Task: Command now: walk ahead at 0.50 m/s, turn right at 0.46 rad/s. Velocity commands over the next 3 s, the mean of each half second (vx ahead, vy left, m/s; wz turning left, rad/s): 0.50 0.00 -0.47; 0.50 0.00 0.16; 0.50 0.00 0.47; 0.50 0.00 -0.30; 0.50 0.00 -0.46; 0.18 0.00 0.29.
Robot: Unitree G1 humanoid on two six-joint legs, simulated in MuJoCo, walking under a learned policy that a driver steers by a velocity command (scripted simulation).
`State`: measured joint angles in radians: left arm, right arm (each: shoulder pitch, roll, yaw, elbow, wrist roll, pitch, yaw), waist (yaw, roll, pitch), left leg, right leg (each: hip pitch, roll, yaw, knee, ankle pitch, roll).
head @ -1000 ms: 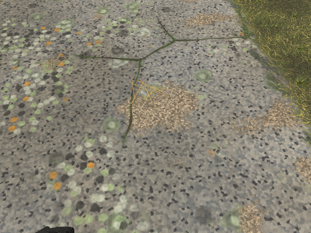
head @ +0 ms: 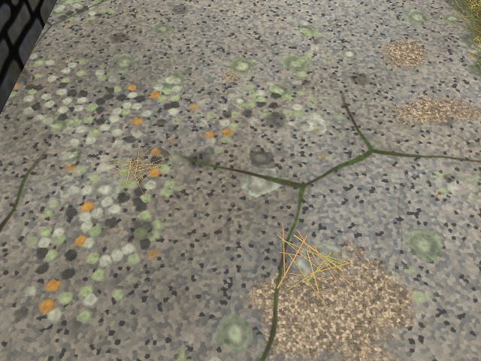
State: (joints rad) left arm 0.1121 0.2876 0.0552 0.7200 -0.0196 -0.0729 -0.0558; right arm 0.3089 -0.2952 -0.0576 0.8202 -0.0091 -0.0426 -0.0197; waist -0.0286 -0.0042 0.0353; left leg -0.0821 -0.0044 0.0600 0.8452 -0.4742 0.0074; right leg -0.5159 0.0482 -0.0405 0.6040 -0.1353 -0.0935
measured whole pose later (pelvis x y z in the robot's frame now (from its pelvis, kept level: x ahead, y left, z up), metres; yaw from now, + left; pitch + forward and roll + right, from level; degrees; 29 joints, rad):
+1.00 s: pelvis +0.54 -0.07 +0.02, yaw -7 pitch +2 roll +0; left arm 0.13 0.25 0.04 0.68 0.00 -0.09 -0.02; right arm 0.38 -0.30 -0.06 0.81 0.03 -0.05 -0.01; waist -0.04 0.03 0.01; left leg -0.37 0.01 -0.08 1.10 -0.42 0.01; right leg -0.34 0.01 -0.03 0.49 -0.18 -0.02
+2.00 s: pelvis +1.09 -0.03 +0.00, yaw -5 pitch +2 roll +0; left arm 0.11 0.28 0.06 0.71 -0.02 -0.05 -0.05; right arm 0.29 -0.29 -0.06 0.84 0.00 -0.04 -0.02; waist -0.02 -0.01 0.05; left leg -0.10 0.01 0.10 0.94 -0.46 -0.01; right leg -0.50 0.06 -0.06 0.62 -0.16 -0.10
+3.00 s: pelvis +1.52 -0.08 +0.02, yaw -6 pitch +2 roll +0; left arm 0.10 0.25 0.05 0.68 0.02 -0.01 0.02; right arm 0.23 -0.34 -0.09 0.75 0.02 0.04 -0.04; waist -0.02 0.04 0.03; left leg -0.50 -0.03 -0.07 1.11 -0.50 -0.08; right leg -0.34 -0.01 -0.01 0.45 -0.15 -0.02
